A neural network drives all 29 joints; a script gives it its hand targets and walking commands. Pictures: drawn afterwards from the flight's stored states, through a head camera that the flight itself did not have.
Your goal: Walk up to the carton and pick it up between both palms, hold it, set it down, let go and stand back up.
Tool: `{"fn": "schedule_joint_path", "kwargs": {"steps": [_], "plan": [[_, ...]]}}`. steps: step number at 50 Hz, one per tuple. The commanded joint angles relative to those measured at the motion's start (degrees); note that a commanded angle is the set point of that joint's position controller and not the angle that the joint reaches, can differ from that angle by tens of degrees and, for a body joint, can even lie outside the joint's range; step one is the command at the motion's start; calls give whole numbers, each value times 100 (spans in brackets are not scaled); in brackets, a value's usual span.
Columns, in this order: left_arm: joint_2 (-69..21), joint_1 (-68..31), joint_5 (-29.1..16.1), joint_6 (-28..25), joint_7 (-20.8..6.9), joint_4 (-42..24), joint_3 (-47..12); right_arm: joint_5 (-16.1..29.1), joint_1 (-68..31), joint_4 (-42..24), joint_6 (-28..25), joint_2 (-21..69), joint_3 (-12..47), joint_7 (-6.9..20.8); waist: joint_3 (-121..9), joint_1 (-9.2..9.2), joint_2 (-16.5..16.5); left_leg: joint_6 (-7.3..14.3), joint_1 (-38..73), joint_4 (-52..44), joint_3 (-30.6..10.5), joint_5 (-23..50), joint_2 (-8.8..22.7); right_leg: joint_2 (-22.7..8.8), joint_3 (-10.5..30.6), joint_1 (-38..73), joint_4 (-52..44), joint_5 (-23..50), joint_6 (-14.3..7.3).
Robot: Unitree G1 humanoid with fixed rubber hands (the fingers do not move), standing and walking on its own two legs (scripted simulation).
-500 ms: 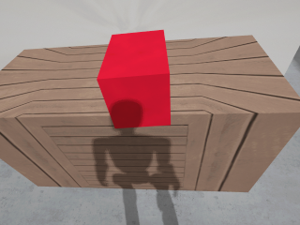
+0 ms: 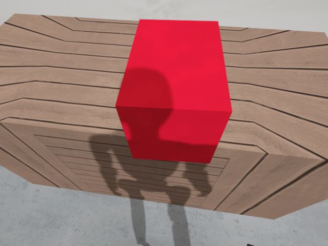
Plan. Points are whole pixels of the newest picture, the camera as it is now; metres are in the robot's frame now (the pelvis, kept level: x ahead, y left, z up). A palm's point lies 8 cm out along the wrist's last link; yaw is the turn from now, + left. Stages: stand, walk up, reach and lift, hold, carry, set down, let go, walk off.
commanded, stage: walk up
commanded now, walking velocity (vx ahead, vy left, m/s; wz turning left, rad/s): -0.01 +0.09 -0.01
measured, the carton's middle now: (174, 91) +0.47 +0.00 +0.09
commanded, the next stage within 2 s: none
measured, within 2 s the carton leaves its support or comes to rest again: neither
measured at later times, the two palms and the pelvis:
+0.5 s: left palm out of the picture +0.05 +0.25 -0.10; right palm out of the picture +0.07 -0.27 -0.15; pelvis +0.01 -0.01 +0.01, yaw -1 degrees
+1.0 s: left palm out of the picture -0.04 +0.31 -0.14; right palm out of the picture -0.08 -0.15 -0.11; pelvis -0.07 +0.08 +0.02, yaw -1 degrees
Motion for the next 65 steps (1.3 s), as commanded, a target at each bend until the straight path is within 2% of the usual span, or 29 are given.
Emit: {"fn": "schedule_joint_path", "kwargs": {"steps": [1, 2, 4, 6, 10, 13, 14, 15, 16, 17, 18, 21, 23, 27, 29, 32, 35, 36, 37, 39, 40, 41, 44, 51, 53, 55, 57, 62, 65], "plan": [[312, 922, -154, 85, 37, -254, 101, 47, 1560, 393, 16, -1626, -446, -186, -2019, -377, 2741, 1259, 3221, 371, -1187, 7076, 1996, -104, 128, -1461, 1988, 170, -22], [937, 115, -84, 109, 88, -531, 297, -29, 1378, 284, 124, -1382, -454, -178, -1615, -568, 3023, 1292, 2976, 133, -1062, 7196, 1864, -7, 81, -1871, 2622, -976, -61], [789, -422, -45, 217, 5, -393, 302, -39, 1403, 240, 37, -250, -29, -206, -1072, -622, 1214, 976, 2271, -360, -996, 6541, 1824, 203, 440, -1809, 2414, -1025, -120], [253, -186, 33, 340, -34, -216, 224, -83, 1078, 166, -82, -470, -35, -233, -444, -303, 530, 871, 1690, -526, -857, 6228, 1777, 225, 490, -1794, 2113, -849, -19], [122, -29, 7, 420, -15, -67, 167, -102, 612, 81, -107, -843, -89, -196, -592, -26, 1333, 819, 1263, -574, -442, 5154, 1383, 216, 382, -1009, 902, -269, 90], [896, -184, -38, 304, 32, -233, 396, -6, 216, 35, 71, -1185, -246, -262, -367, 236, 1531, 679, 811, 269, -225, 5462, 1196, 216, 133, -660, 1, 1557, 203], [1105, -34, -6, 239, 42, -203, 479, 1, 282, 32, 141, -1130, -248, -276, -590, 349, 1164, 492, 460, 734, -163, 4030, 914, 24, 233, -144, -499, 2781, 145], [1487, -31, 69, 189, 33, -218, 592, 36, 459, -52, 217, -915, -181, -300, -677, 301, 80, 147, -260, 1397, -11, 1289, 430, -817, 917, 414, -506, 5448, -34], [1835, -16, 153, 175, 38, -282, 680, 104, 551, -127, 330, -592, -150, -311, -783, 331, -1205, -189, -946, 2700, 144, -2116, -196, -2140, 2145, 584, -609, 7526, -645], [1986, -99, 160, 241, 70, -372, 704, 44, 538, -84, 500, -763, -315, -310, -737, 416, -1205, -259, -517, 3525, -375, -2682, -161, -2459, 2259, -201, -813, 7418, -1239], [1895, -315, 142, 300, 75, -445, 699, 48, 493, -138, 619, -928, -389, -288, -477, 315, -1497, -314, -394, 4024, -695, -2595, -227, -2444, 2383, -841, -905, 7058, -1421], [1498, -1199, 71, 429, 118, -880, 531, -40, 377, -103, 762, -872, -446, -137, 21, -33, -849, -384, -741, 4680, -1334, -1795, -126, -1655, 1561, -1417, -1019, 4697, -1061], [1593, -1474, 71, 438, 91, -1015, 574, -103, 460, -161, 755, -794, -451, -111, -175, -187, -678, -452, -835, 4822, -1181, -1406, -363, -1294, 1237, -1221, -883, 4479, -859], [1616, -1276, 67, 371, 37, -1031, 573, -93, 360, -333, 685, -781, -436, -86, -972, -188, -949, -578, -801, 4008, -879, -1189, -407, -974, 1159, -549, -828, 3933, -861], [1740, -1198, 121, 367, 30, -1060, 597, -104, 262, -360, 719, -890, -482, -89, -938, -38, -705, -629, -870, 3471, -797, -1347, -296, -1203, 1456, -453, -970, 3243, -896], [1942, -1089, 151, 427, 18, -1028, 693, -86, 197, -476, 737, -960, -445, -64, -1164, 111, -1083, -588, -455, 2377, -705, -1516, -20, -1350, 1915, -475, -1243, 1930, -960], [1947, -1513, 176, 534, -20, -1099, 753, 6, 1008, -264, 661, -910, -372, 6, -1136, -222, -1698, -264, 1019, 575, -446, -1395, 78, -1166, 1717, -1391, -1740, 159, -647], [1896, -1587, 148, 574, -52, -1082, 744, 32, 1350, -132, 610, -890, -356, 12, -1080, -415, -1487, -154, 1467, -147, -334, -883, -4, -950, 1543, -1646, -1600, 55, -503], [1624, -1251, 94, 630, -72, -919, 680, 10, 1523, -4, 506, -858, -319, 29, -1033, -466, -545, -55, 1796, -784, -469, -487, -34, -596, 1337, -1913, -1165, -146, -363], [924, -837, 20, 672, -103, -931, 527, -134, 1196, -177, 307, -1423, -372, 47, -352, -407, 2225, 251, 1316, -2083, -3052, -1937, 1999, 384, 436, -3181, 634, -665, 63], [1005, -1144, 19, 704, -137, -930, 552, -118, 775, -246, 269, -1345, -276, 30, 77, -280, 1770, 234, 230, -2212, -2655, -2044, 1902, 491, 836, -2696, 1037, -194, -19], [1082, -1596, 0, 727, -146, -1055, 558, -137, 495, -298, 208, -1436, -250, 23, 497, -324, 2656, 462, -683, -2339, -2772, -2123, 1933, 479, 1070, -2517, 1111, -104, -66], [1201, -1136, -70, 670, -313, -593, 609, -113, -118, -427, 20, -725, 10, -53, 654, 183, 1269, -108, -27, -2002, -1359, 139, 929, 634, 1159, -2199, 1564, 770, -151], [833, -1002, -10, 580, -163, -245, 403, -52, 1156, 66, -156, -583, 90, -159, -193, -180, 1052, 214, 1326, -1260, -1361, 2076, 1197, 356, 889, -1977, 830, 628, 110], [716, -1017, -14, 552, -90, -217, 308, -100, 1345, 114, -145, -695, 46, -169, -234, -368, 1092, 440, 1444, -1260, -1587, 1480, 1385, 299, 788, -1812, 387, 287, 147], [1008, -1295, 25, 512, -74, -296, 369, -168, 1894, 184, -104, -1147, -156, -137, -313, -771, 1135, 736, 1907, -1579, -2462, -1263, 1909, 264, 447, -2357, 716, -330, 262], [1069, -1662, 53, 441, -127, -465, 389, -176, 2202, 283, -68, -1123, -233, -129, 104, -951, 939, 1146, 2119, -1880, -3244, -2108, 2298, 151, 500, -3132, 953, -495, 234], [656, -1465, 42, 240, -229, -423, 345, -180, 2309, 401, -196, -1107, -299, -147, 387, -756, 112, 1327, 2189, -1707, -3242, 343, 2532, 122, 558, -3599, 1716, -405, 273], [607, -1312, -34, 171, -255, -513, 330, -195, 1730, 335, -270, -962, -269, -121, 113, -384, 831, 891, 1753, -1452, -2075, 611, 1826, 107, 545, -2830, 1117, -27, 267]]}}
